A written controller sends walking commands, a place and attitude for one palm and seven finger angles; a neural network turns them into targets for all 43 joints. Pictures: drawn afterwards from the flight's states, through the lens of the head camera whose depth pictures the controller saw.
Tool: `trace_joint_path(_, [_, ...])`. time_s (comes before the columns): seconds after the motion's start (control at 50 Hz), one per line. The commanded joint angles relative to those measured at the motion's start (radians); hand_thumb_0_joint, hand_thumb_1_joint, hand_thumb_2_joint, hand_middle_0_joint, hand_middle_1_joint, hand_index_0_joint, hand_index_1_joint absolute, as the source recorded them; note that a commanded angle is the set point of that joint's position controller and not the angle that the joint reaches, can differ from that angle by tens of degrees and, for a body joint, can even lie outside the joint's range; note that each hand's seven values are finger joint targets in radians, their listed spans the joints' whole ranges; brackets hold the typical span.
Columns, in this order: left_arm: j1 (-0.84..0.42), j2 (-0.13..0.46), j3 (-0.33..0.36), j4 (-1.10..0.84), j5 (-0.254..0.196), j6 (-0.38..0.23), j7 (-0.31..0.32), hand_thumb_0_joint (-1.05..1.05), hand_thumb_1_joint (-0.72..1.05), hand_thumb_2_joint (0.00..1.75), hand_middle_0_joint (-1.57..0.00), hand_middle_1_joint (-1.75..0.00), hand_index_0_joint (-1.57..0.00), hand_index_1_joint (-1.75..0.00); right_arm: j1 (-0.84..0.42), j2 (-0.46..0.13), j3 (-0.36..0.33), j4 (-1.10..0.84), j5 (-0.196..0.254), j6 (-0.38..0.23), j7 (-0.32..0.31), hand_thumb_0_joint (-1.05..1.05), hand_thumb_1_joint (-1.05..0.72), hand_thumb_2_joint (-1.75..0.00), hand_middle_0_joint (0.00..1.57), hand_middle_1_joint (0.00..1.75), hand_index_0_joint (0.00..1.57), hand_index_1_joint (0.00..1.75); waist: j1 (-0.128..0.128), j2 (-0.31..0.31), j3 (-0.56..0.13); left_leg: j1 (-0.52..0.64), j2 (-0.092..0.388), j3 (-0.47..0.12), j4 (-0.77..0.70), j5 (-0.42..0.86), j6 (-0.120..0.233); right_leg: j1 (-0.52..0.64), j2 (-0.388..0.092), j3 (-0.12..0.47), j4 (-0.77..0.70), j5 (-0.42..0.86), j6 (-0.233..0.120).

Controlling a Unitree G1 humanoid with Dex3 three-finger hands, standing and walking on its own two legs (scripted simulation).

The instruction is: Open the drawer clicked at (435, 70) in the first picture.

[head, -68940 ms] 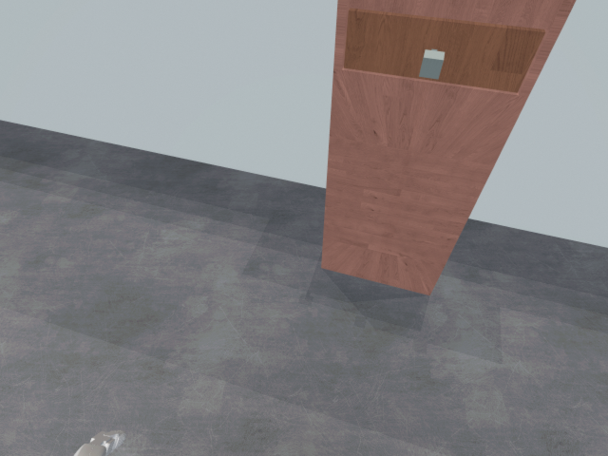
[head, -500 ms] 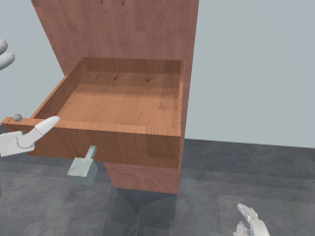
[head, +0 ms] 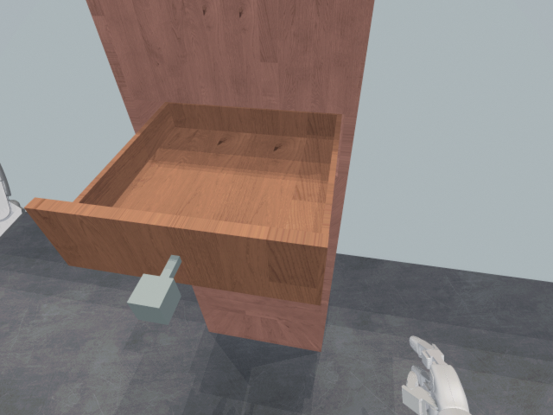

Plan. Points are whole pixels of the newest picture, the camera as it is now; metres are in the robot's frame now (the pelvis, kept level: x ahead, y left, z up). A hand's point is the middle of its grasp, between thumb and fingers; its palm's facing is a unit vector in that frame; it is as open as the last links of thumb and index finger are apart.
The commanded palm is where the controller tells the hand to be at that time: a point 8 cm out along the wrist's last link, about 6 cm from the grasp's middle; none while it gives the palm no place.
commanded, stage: step back with the hand held close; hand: left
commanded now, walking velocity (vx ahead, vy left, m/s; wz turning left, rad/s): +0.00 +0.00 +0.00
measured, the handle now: (163, 284) +0.23 +0.18 +0.13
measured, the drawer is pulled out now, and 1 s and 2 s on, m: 0.29 0.29 0.29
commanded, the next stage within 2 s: stop stepping back and stand still in 0.84 s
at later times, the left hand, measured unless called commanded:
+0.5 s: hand out of the picture +0.13 +0.24 +0.30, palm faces +0.49 -0.67 -0.55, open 7.4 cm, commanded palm +0.07 +0.31 +0.31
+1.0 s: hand out of the picture -0.01 +0.30 +0.32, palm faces +0.63 -0.72 -0.29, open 7.4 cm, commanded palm -0.08 +0.34 +0.31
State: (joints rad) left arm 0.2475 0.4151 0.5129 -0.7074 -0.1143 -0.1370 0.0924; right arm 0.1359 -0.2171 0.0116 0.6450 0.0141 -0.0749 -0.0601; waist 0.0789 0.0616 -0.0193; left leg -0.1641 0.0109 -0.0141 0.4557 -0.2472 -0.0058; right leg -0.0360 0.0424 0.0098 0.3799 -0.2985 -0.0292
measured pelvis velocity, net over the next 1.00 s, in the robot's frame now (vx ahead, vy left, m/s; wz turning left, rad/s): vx -0.21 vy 0.06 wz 0.01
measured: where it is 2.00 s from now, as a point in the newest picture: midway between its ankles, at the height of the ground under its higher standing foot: outside the picture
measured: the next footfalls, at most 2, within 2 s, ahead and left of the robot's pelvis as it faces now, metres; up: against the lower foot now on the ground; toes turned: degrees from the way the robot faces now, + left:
right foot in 1.16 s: -0.26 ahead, -0.06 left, +0.00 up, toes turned +1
left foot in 1.36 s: -0.25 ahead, +0.15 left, +0.00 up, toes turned +2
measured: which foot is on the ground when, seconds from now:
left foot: down 0.00-1.00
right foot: down 0.00-0.84, up 0.86-1.00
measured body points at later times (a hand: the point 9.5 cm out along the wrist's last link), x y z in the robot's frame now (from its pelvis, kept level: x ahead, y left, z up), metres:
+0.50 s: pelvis -0.07 +0.03 -0.01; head -0.05 +0.04 +0.44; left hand +0.10 +0.28 +0.33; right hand +0.09 -0.23 -0.08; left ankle +0.00 +0.12 -0.74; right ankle -0.06 -0.10 -0.74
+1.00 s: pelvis -0.21 +0.06 -0.01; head -0.18 +0.09 +0.44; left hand -0.05 +0.33 +0.33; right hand -0.07 -0.18 -0.09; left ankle -0.12 +0.14 -0.74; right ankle -0.22 -0.09 -0.66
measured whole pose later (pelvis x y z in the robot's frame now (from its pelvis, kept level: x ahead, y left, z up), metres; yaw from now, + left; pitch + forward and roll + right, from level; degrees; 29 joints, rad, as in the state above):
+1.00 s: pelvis -0.21 +0.06 -0.01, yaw +0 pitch +1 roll -5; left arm 0.15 0.54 0.70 -0.80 -0.06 -0.23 0.17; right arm 0.23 -0.17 -0.01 0.65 -0.01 -0.12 -0.04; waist -0.02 0.02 0.04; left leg -0.45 0.05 -0.01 0.57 -0.15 0.04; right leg -0.52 0.06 -0.01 1.08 -0.47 0.01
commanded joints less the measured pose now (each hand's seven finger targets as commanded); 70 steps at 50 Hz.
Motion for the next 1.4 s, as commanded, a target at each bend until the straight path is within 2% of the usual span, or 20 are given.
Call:
trace_joint_path(0.0, [-0.176, 0.216, 0.13, -0.068, -0.008, -0.038, 0.023, 0.0, 0.9, 0.9, -0.2, -0.3, -0.2, -0.3, -0.127, -0.088, -0.032, -0.146, 0.004, -0.04, -0.003, 0.0, -0.9, -0.9, 0.2, 0.3, 0.2, 0.3, -0.015, 0.012, -0.051, 0.132, 0.024, 0.04, -0.028, 0.281, 0.02, -0.117, -0.047, -0.035, -0.063, 0.367, 0.012])
trace_joint_path(0.06, [-0.162, 0.199, 0.112, -0.033, -0.014, -0.03, 0.014, 0.0, 0.9, 0.9, -0.2, -0.3, -0.2, -0.3, -0.132, -0.094, -0.036, -0.147, 0.008, -0.034, -0.001, 0.0, -0.9, -0.9, 0.2, 0.3, 0.2, 0.3, -0.015, -0.003, -0.046, 0.131, 0.025, 0.039, -0.037, 0.268, 0.022, -0.114, -0.048, -0.037, -0.069, 0.354, 0.016])
trace_joint_path(0.08, [-0.295, 0.366, 0.216, -0.113, 0.01, -0.075, 0.021, 0.0, 0.9, 0.9, -0.2, -0.3, -0.2, -0.3, -0.103, -0.134, -0.037, -0.199, 0.02, -0.023, 0.003, 0.0, -0.9, -0.9, 0.2, 0.3, 0.2, 0.3, -0.061, -0.037, -0.018, 0.092, 0.044, -0.004, 0.015, 0.272, 0.041, -0.239, -0.105, 0.071, -0.103, 0.417, 0.024])
trace_joint_path(0.12, [-0.169, 0.28, 0.144, -0.034, 0.018, -0.073, 0.012, 0.0, 0.9, 0.9, -0.2, -0.3, -0.2, -0.3, -0.119, -0.121, -0.042, -0.181, 0.015, 0.002, -0.001, 0.0, -0.9, -0.9, 0.2, 0.3, 0.2, 0.3, -0.067, -0.121, -0.051, 0.101, 0.043, -0.003, 0.063, 0.322, 0.041, -0.227, -0.135, 0.071, -0.093, 0.553, 0.028])
trace_joint_path(0.38, [0.115, 0.394, 0.326, -0.31, 0.022, -0.121, 0.064, 0.0, 0.9, 0.9, -0.2, -0.3, -0.2, -0.3, -0.069, -0.127, -0.079, -0.241, 0.022, 0.026, 0.006, 0.0, -0.9, -0.9, 0.2, 0.3, 0.2, 0.3, -0.067, 0.052, -0.253, -0.017, 0.121, -0.069, 0.008, 0.45, 0.031, -0.151, -0.079, 0.022, 0.083, 0.377, 0.028])
trace_joint_path(0.56, [-0.139, 0.361, 0.294, -0.052, 0.041, -0.126, 0.077, 0.0, 0.9, 0.9, -0.2, -0.3, -0.2, -0.3, -0.015, -0.153, -0.083, -0.179, 0.011, -0.047, -0.002, 0.0, -0.9, -0.9, 0.2, 0.3, 0.2, 0.3, -0.09, 0.115, -0.053, -0.418, 0.199, -0.137, -0.182, -0.268, 0.07, -0.134, -0.032, -0.003, 0.236, -0.042, 0.017])
trace_joint_path(0.62, [-0.204, 0.336, 0.228, 0.007, 0.054, -0.109, 0.071, 0.0, 0.9, 0.9, -0.2, -0.3, -0.2, -0.3, -0.011, -0.149, -0.085, -0.178, 0.016, -0.052, 0.005, 0.0, -0.9, -0.9, 0.2, 0.3, 0.2, 0.3, -0.098, -0.038, 0.008, -0.35, 0.088, -0.059, -0.003, -0.307, 0.031, -0.335, -0.116, 0.098, 0.016, -0.287, -0.027])
trace_joint_path(0.66, [-0.23, 0.326, 0.17, -0.051, 0.06, -0.115, 0.075, 0.0, 0.9, 0.9, -0.2, -0.3, -0.2, -0.3, 0.001, -0.132, -0.083, -0.155, 0.023, -0.039, 0.005, 0.0, -0.9, -0.9, 0.2, 0.3, 0.2, 0.3, -0.105, -0.225, -0.008, -0.094, -0.024, 0.018, 0.415, -0.175, -0.012, -0.621, -0.317, 0.283, -0.243, -0.438, -0.096])
trace_joint_path(0.7, [-0.221, 0.327, 0.165, -0.11, 0.073, -0.107, 0.074, 0.0, 0.9, 0.9, -0.2, -0.3, -0.2, -0.3, -0.03, -0.12, -0.069, -0.162, 0.011, -0.039, 0.008, 0.0, -0.9, -0.9, 0.2, 0.3, 0.2, 0.3, -0.088, -0.267, -0.031, -0.142, -0.001, 0.001, 0.619, -0.204, 0.001, -0.59, -0.375, 0.231, -0.213, -0.246, -0.125])
trace_joint_path(0.78, [-0.207, 0.343, 0.202, -0.151, 0.066, -0.103, 0.087, 0.0, 0.9, 0.9, -0.2, -0.3, -0.2, -0.3, -0.019, -0.125, -0.046, -0.176, -0.004, -0.025, -0.02, 0.0, -0.9, -0.9, 0.2, 0.3, 0.2, 0.3, -0.104, -0.096, -0.006, -0.096, 0.032, 0.009, 0.019, -0.157, 0.005, -0.516, -0.199, 0.019, 0.025, -0.218, -0.018])
trace_joint_path(0.82, [-0.266, 0.345, 0.247, -0.244, 0.069, -0.148, 0.108, 0.0, 0.9, 0.9, -0.2, -0.3, -0.2, -0.3, -0.023, -0.149, -0.056, -0.198, -0.023, -0.054, -0.021, 0.0, -0.9, -0.9, 0.2, 0.3, 0.2, 0.3, -0.091, 0.344, -0.014, -0.379, 0.343, -0.407, -0.275, -0.272, 0.143, -0.404, -0.003, -0.033, 0.58, -0.203, 0.039])
trace_joint_path(0.84, [-0.301, 0.393, 0.279, -0.266, 0.072, -0.158, 0.112, 0.0, 0.9, 0.9, -0.2, -0.3, -0.2, -0.3, 0.001, -0.133, -0.07, -0.19, -0.027, -0.068, -0.02, 0.0, -0.9, -0.9, 0.2, 0.3, 0.2, 0.3, -0.107, 0.305, -0.018, -0.385, 0.399, -0.443, -0.272, -0.173, 0.187, -0.421, -0.009, 0.035, 0.787, -0.215, 0.038])
trace_joint_path(0.92, [-0.226, 0.339, 0.277, -0.28, 0.049, -0.148, 0.095, 0.0, 0.9, 0.9, -0.2, -0.3, -0.2, -0.3, -0.003, -0.11, -0.094, -0.131, -0.022, -0.103, 0.014, 0.0, -0.9, -0.9, 0.2, 0.3, 0.2, 0.3, -0.1, 0.15, -0.196, -0.112, 0.271, -0.202, -0.083, 0.275, 0.144, -0.462, 0.001, 0.016, 0.789, -0.186, 0.044])
trace_joint_path(1.06, [-0.214, 0.351, 0.246, -0.191, 0.028, -0.077, 0.084, 0.0, 0.9, 0.9, -0.2, -0.3, -0.2, -0.3, -0.01, -0.099, -0.043, -0.142, -0.012, -0.092, 0.008, 0.0, -0.9, -0.9, 0.2, 0.3, 0.2, 0.3, -0.11, 0.227, -0.146, -0.21, 0.155, -0.155, -0.305, -0.364, 0.023, -0.117, 0.046, -0.157, 0.174, -0.221, 0.018])
trace_joint_path(1.1, [-0.207, 0.381, 0.244, -0.117, 0.035, -0.068, 0.074, 0.0, 0.9, 0.9, -0.2, -0.3, -0.2, -0.3, 0.003, -0.102, -0.039, -0.135, -0.012, -0.075, 0.011, 0.0, -0.9, -0.9, 0.2, 0.3, 0.2, 0.3, -0.113, 0.128, -0.136, -0.234, 0.078, -0.048, -0.171, -0.319, -0.024, -0.053, -0.016, -0.109, -0.032, -0.225, -0.038])
trace_joint_path(1.14, [-0.185, 0.441, 0.271, -0.071, 0.027, -0.071, 0.067, 0.0, 0.9, 0.9, -0.2, -0.3, -0.2, -0.3, 0.001, -0.105, -0.032, -0.132, -0.017, -0.04, 0.013, 0.0, -0.9, -0.9, 0.2, 0.3, 0.2, 0.3, -0.106, -0.107, -0.092, -0.143, 0.015, 0.011, 0.312, -0.071, -0.032, -0.314, -0.296, 0.218, -0.219, -0.222, -0.16])
trace_joint_path(1.16, [-0.235, 0.454, 0.268, -0.104, 0.024, -0.086, 0.07, 0.0, 0.9, 0.9, -0.2, -0.3, -0.2, -0.3, -0.009, -0.102, -0.021, -0.127, -0.018, -0.026, 0.01, 0.0, -0.9, -0.9, 0.2, 0.3, 0.2, 0.3, -0.095, -0.143, -0.071, -0.242, 0.016, 0.012, 0.448, -0.06, -0.025, -0.286, -0.371, 0.233, -0.217, -0.015, -0.176])
trace_joint_path(1.22, [-0.122, 0.361, 0.259, -0.06, 0.028, -0.088, 0.066, 0.0, 0.9, 0.9, -0.2, -0.3, -0.2, -0.3, -0.007, -0.109, -0.035, -0.142, 0.018, -0.042, 0.014, 0.0, -0.9, -0.9, 0.2, 0.3, 0.2, 0.3, -0.093, -0.246, -0.082, -0.396, 0.029, 0.009, 0.443, -0.062, -0.004, -0.078, -0.291, 0.096, -0.051, 0.368, -0.099])
trace_joint_path(1.3, [-0.146, 0.343, 0.203, -0.048, 0.042, -0.089, 0.066, 0.0, 0.9, 0.9, -0.2, -0.3, -0.2, -0.3, -0.011, -0.111, -0.025, -0.13, 0.003, -0.043, -0.008, 0.0, -0.9, -0.9, 0.2, 0.3, 0.2, 0.3, -0.106, -0.126, 0.005, -0.107, 0.021, 0.071, 0.091, -0.011, 0.031, -0.284, -0.231, 0.037, 0.008, 0.139, -0.068])
trace_joint_path(1.38, [-0.3, 0.338, 0.152, -0.094, 0.059, -0.11, 0.069, 0.0, 0.9, 0.9, -0.2, -0.3, -0.2, -0.3, 0.012, -0.155, -0.041, -0.161, 0.003, -0.069, -0.013, 0.0, -0.9, -0.9, 0.2, 0.3, 0.2, 0.3, -0.108, 0.192, 0.001, -0.026, 0.294, -0.386, -0.149, -0.031, 0.171, -0.432, -0.01, -0.054, 0.36, -0.157, 0.036])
